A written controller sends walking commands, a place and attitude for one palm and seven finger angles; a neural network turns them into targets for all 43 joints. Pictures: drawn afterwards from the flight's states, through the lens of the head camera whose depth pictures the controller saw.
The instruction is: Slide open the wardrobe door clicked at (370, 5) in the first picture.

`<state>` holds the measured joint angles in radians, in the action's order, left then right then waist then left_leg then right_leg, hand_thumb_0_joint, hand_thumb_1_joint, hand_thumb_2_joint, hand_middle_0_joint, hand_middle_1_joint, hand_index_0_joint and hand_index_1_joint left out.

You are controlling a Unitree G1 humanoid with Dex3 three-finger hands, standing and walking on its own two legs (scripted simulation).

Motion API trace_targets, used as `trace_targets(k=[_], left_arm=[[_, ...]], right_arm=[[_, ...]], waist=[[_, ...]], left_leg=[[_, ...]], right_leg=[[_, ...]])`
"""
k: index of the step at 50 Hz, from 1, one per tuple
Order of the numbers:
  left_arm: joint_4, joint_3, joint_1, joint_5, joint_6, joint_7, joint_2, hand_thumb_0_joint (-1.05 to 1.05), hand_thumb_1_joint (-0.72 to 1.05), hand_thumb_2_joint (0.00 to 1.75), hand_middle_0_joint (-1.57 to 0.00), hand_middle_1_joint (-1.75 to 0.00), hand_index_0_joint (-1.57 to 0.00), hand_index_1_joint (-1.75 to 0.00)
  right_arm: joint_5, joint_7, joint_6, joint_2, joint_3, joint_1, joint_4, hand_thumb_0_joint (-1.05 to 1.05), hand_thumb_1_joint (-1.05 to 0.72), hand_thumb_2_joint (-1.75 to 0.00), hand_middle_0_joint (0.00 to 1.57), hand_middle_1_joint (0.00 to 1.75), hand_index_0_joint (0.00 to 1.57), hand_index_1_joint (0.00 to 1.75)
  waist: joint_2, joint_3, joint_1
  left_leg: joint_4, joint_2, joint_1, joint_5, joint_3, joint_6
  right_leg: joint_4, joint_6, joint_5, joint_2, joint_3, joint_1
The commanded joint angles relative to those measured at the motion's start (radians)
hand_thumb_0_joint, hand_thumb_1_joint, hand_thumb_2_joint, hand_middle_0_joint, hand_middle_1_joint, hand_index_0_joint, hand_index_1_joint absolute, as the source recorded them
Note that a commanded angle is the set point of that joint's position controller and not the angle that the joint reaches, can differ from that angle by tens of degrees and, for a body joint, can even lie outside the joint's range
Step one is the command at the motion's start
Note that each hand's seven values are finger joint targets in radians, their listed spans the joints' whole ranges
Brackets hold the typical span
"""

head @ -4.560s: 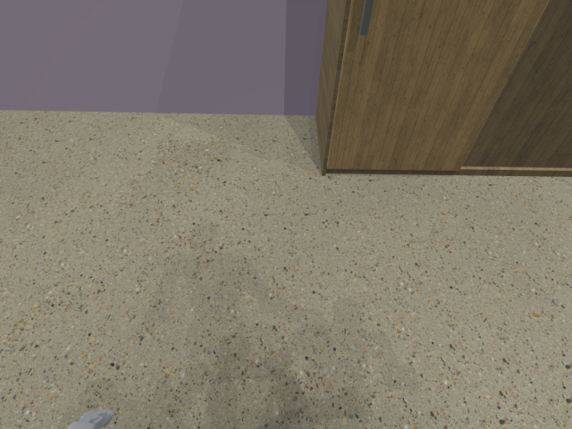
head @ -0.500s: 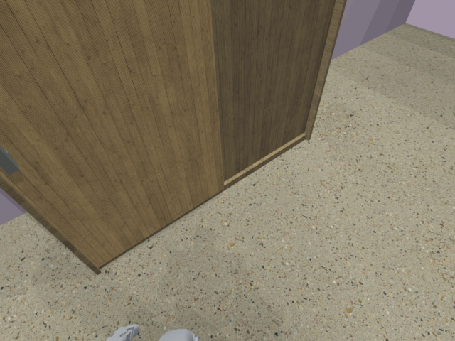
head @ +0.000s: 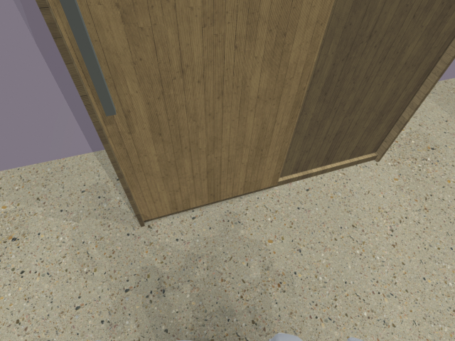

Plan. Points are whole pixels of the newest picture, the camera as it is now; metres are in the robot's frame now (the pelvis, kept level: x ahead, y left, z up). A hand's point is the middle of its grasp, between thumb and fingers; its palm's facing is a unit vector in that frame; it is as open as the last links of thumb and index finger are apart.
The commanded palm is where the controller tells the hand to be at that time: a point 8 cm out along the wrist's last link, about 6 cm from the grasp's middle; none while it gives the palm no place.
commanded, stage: turn to face it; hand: left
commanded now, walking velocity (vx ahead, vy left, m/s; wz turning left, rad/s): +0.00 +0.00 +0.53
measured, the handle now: (87, 47) +0.67 +0.36 +0.15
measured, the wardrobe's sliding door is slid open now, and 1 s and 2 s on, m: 0.00 0.00 0.00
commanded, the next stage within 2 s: take the last steps up to it in 0.40 s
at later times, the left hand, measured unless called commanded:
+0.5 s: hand out of the picture -0.06 +0.17 -0.17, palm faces +0.28 -0.93 -0.23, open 7.4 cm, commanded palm none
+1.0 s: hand out of the picture +0.00 +0.19 -0.16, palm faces +0.27 -0.94 -0.21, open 7.4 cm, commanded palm none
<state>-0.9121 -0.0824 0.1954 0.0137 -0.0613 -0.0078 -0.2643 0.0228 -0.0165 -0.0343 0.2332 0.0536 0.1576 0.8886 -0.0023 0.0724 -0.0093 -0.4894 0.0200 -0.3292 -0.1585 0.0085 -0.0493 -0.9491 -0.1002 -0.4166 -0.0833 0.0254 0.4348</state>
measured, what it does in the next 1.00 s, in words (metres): steps on the spot, turning left: right foot, then left foot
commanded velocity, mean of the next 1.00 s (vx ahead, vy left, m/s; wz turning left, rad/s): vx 0.16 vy -0.02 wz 0.18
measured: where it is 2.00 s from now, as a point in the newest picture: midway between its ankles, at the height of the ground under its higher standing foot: (205, 328)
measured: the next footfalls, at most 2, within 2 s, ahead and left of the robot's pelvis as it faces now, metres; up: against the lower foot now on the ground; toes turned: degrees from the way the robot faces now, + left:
right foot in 0.14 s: +0.04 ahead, -0.15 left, +0.00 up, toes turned +2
left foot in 0.54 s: -0.07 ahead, +0.10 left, +0.00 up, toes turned +19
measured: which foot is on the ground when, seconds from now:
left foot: down 0.00-0.14, up 0.16-0.52, down 0.54-1.00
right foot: up 0.00-0.12, down 0.14-0.54, up 0.56-1.00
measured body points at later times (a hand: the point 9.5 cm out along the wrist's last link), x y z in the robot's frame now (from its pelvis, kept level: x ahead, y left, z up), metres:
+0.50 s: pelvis -0.05 -0.03 +0.00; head -0.02 -0.02 +0.45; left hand -0.07 +0.22 -0.15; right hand +0.09 -0.26 -0.14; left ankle -0.11 +0.09 -0.72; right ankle +0.00 -0.15 -0.74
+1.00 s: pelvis -0.01 -0.01 +0.00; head +0.00 -0.02 +0.45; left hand -0.01 +0.24 -0.14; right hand -0.01 -0.25 -0.16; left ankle -0.11 +0.09 -0.74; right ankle +0.06 -0.11 -0.73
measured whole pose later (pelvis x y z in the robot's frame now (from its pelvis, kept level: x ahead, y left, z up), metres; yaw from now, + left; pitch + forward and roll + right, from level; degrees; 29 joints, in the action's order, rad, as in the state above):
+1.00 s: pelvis -0.01 -0.01 +0.00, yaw +17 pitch -1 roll +1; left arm -1.03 -0.04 0.20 0.02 0.00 0.03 -0.18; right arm 0.03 0.01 0.01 0.17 0.04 0.40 1.12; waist 0.01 0.04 -0.04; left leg -0.42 0.00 -0.06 -0.33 0.04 0.00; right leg -0.57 -0.04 -0.29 -0.07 0.10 0.30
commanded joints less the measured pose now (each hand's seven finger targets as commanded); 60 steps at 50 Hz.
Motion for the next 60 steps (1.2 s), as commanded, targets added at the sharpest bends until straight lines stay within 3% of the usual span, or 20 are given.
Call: trace_targets(k=[1,5,6,7,8,12,21,25,27,28,30,32,42,48,49,50,51,52,55,60], left_arm=[[0.098,-0.008,-0.007,-0.007,0.033,-0.014,-0.048,0.0,0.9,0.9,-0.2,-0.3,-0.2,-0.3],[0.077,-0.012,0.103,-0.011,0.044,-0.023,-0.063,0.0,0.9,0.9,-0.2,-0.3,-0.2,-0.3],[0.073,-0.022,0.145,-0.002,0.05,-0.027,-0.103,0.0,0.9,0.9,-0.2,-0.3,-0.2,-0.3],[0.086,-0.038,0.139,0.018,0.058,-0.034,-0.201,0.0,0.9,0.9,-0.2,-0.3,-0.2,-0.3],[0.112,-0.036,0.069,0.01,0.056,-0.036,-0.21,0.0,0.9,0.9,-0.2,-0.3,-0.2,-0.3],[0.13,-0.004,-0.078,0.01,0.066,-0.033,-0.1,0.0,0.9,0.9,-0.2,-0.3,-0.2,-0.3],[0.029,-0.018,0.123,0.022,0.065,-0.026,-0.165,0.0,0.9,0.9,-0.2,-0.3,-0.2,-0.3],[0.009,-0.017,0.067,0.006,0.055,-0.027,-0.152,0.0,0.9,0.9,-0.2,-0.3,-0.2,-0.3],[0.04,0.014,0.061,-0.004,0.048,-0.012,-0.032,0.0,0.9,0.9,-0.2,-0.3,-0.2,-0.3],[0.046,0.019,-0.012,0.008,0.035,-0.015,-0.042,0.0,0.9,0.9,-0.2,-0.3,-0.2,-0.3],[0.014,0.01,-0.043,0.013,0.033,0.003,-0.051,0.0,0.9,0.9,-0.2,-0.3,-0.2,-0.3],[-0.034,0.014,0.022,0.018,0.048,0.021,-0.047,0.0,0.9,0.9,-0.2,-0.3,-0.2,-0.3],[-0.041,0.031,-0.063,0.011,0.067,0.027,0.002,0.0,0.9,0.9,-0.2,-0.3,-0.2,-0.3],[-0.083,0.019,0.042,0.009,0.086,0.027,0.021,0.0,0.9,0.9,-0.2,-0.3,-0.2,-0.3],[-0.117,0.014,0.13,0.011,0.093,0.022,0.002,0.0,0.9,0.9,-0.2,-0.3,-0.2,-0.3],[-0.148,0.0,0.225,0.018,0.107,0.013,-0.064,0.0,0.9,0.9,-0.2,-0.3,-0.2,-0.3],[-0.167,-0.017,0.329,0.014,0.108,0.004,-0.147,0.0,0.9,0.9,-0.2,-0.3,-0.2,-0.3],[-0.171,-0.018,0.343,0.0,0.11,-0.005,-0.142,0.0,0.9,0.9,-0.2,-0.3,-0.2,-0.3],[-0.123,0.009,0.148,0.005,0.114,-0.013,-0.032,0.0,0.9,0.9,-0.2,-0.3,-0.2,-0.3],[-0.137,0.023,0.156,0.009,0.138,-0.013,0.007,0.0,0.9,0.9,-0.2,-0.3,-0.2,-0.3]], right_arm=[[0.003,0.014,0.009,0.215,0.072,0.026,-0.061,0.0,-0.9,-0.9,0.2,0.3,0.2,0.3],[-0.003,0.007,-0.001,0.191,0.074,-0.013,-0.078,0.0,-0.9,-0.9,0.2,0.3,0.2,0.3],[-0.01,0.002,-0.005,0.149,0.071,-0.025,-0.088,0.0,-0.9,-0.9,0.2,0.3,0.2,0.3],[-0.015,-0.002,-0.007,0.077,0.059,-0.015,-0.109,0.0,-0.9,-0.9,0.2,0.3,0.2,0.3],[0.001,-0.002,-0.012,0.121,0.068,-0.041,-0.114,0.0,-0.9,-0.9,0.2,0.3,0.2,0.3],[0.001,-0.016,-0.029,0.088,0.062,0.046,-0.028,0.0,-0.9,-0.9,0.2,0.3,0.2,0.3],[-0.014,-0.003,-0.009,0.052,0.025,-0.073,-0.027,0.0,-0.9,-0.9,0.2,0.3,0.2,0.3],[-0.016,0.007,0.014,0.067,0.018,0.061,0.027,0.0,-0.9,-0.9,0.2,0.3,0.2,0.3],[0.0,0.013,0.026,0.212,0.042,0.09,0.029,0.0,-0.9,-0.9,0.2,0.3,0.2,0.3],[0.005,0.023,0.023,0.223,0.044,0.118,0.047,0.0,-0.9,-0.9,0.2,0.3,0.2,0.3],[0.007,0.036,0.029,0.164,0.026,0.075,0.053,0.0,-0.9,-0.9,0.2,0.3,0.2,0.3],[0.0,0.039,0.049,0.125,0.013,0.066,0.055,0.0,-0.9,-0.9,0.2,0.3,0.2,0.3],[0.002,0.045,0.076,0.101,0.022,0.226,0.144,0.0,-0.9,-0.9,0.2,0.3,0.2,0.3],[0.006,0.043,0.073,0.09,0.017,0.199,0.173,0.0,-0.9,-0.9,0.2,0.3,0.2,0.3],[0.002,0.041,0.075,0.071,0.013,0.196,0.179,0.0,-0.9,-0.9,0.2,0.3,0.2,0.3],[-0.008,0.036,0.082,0.021,0.003,0.212,0.173,0.0,-0.9,-0.9,0.2,0.3,0.2,0.3],[-0.011,0.029,0.085,-0.017,-0.006,0.17,0.128,0.0,-0.9,-0.9,0.2,0.3,0.2,0.3],[-0.005,0.024,0.072,0.043,0.005,0.125,0.109,0.0,-0.9,-0.9,0.2,0.3,0.2,0.3],[0.003,0.009,0.06,0.01,0.02,0.117,0.139,0.0,-0.9,-0.9,0.2,0.3,0.2,0.3],[0.006,-0.001,0.043,-0.037,0.016,0.146,0.144,0.0,-0.9,-0.9,0.2,0.3,0.2,0.3]], waist=[[0.16,-0.15,-0.026],[0.144,-0.159,0.027],[0.041,-0.148,0.05],[-0.244,-0.113,0.055],[-0.306,-0.075,0.056],[-0.136,-0.007,-0.036],[-0.229,-0.103,0.074],[-0.166,-0.156,-0.004],[0.278,-0.154,-0.023],[0.291,-0.113,-0.066],[0.23,0.02,-0.034],[0.166,0.0,-0.008],[0.112,0.025,-0.042],[0.081,0.017,0.029],[0.022,-0.016,0.066],[-0.13,-0.059,0.1],[-0.337,-0.074,0.14],[-0.317,-0.061,0.146],[-0.08,0.045,0.043],[-0.102,0.037,0.005]], left_leg=[[0.145,-0.253,0.156,0.129,-0.349,-0.13],[0.091,-0.177,-0.001,0.063,-0.342,-0.065],[-0.01,-0.107,-0.133,-0.085,-0.282,-0.01],[-0.26,0.04,-0.335,-0.296,-0.099,0.077],[-0.481,0.018,-0.293,-0.38,-0.073,0.079],[-0.733,-0.033,-0.231,-0.204,-0.037,0.098],[-0.299,-0.027,-0.091,-0.338,0.054,0.108],[0.098,-0.032,0.186,-0.069,0.071,0.086],[0.202,-0.37,0.372,0.139,-0.3,-0.044],[0.261,-0.408,0.268,0.0,-0.351,-0.113],[0.311,-0.334,0.168,-0.235,-0.302,-0.115],[0.311,-0.275,0.216,-0.203,-0.228,-0.094],[0.316,-0.298,0.301,-0.081,-0.217,-0.135],[0.182,-0.253,0.104,-0.106,-0.156,-0.08],[0.071,-0.197,0.039,-0.143,-0.114,-0.048],[-0.153,-0.11,-0.126,-0.219,-0.005,-0.004],[-0.413,-0.019,-0.305,-0.425,0.078,0.023],[-0.557,-0.063,-0.326,-0.423,0.002,0.015],[-0.645,-0.14,-0.29,-0.192,-0.01,0.034],[-0.505,-0.152,-0.225,-0.082,0.047,0.075]], right_leg=[[0.16,0.014,-0.034,0.032,-0.009,-0.025],[0.463,0.04,0.116,0.057,0.015,-0.277],[0.616,0.075,0.102,-0.035,-0.066,-0.385],[0.746,0.18,0.007,-0.309,-0.357,-0.438],[0.774,0.24,-0.01,-0.417,-0.391,-0.243],[0.667,0.192,0.234,-0.225,-0.088,-0.14],[0.569,0.24,0.57,-0.262,-0.073,-0.36],[0.428,0.144,0.523,-0.209,0.011,-0.263],[0.153,0.032,-0.089,-0.036,0.112,0.086],[0.024,0.035,-0.172,-0.029,0.053,0.099],[-0.107,0.051,-0.05,-0.03,0.002,0.153],[-0.116,0.05,0.045,-0.025,0.015,0.15],[0.157,0.045,0.064,-0.023,0.033,0.112],[0.437,0.069,0.162,0.034,0.086,-0.236],[0.513,0.08,0.19,0.023,0.062,-0.375],[0.59,0.134,0.048,-0.13,-0.12,-0.557],[0.729,0.232,-0.034,-0.335,-0.439,-0.622],[0.807,0.267,-0.175,-0.365,-0.513,-0.528],[0.825,0.244,-0.136,-0.275,-0.294,-0.283],[0.823,0.235,0.139,-0.194,-0.087,-0.233]])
